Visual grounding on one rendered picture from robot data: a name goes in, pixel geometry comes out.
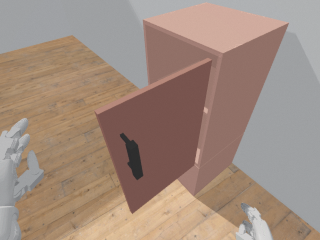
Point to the right robot hand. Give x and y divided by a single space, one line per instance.
258 230

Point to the handle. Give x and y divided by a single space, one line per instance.
134 157

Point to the left robot hand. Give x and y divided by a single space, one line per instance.
12 145

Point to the left robot forearm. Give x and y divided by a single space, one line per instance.
9 227

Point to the cupboard door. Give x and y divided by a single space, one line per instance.
164 119

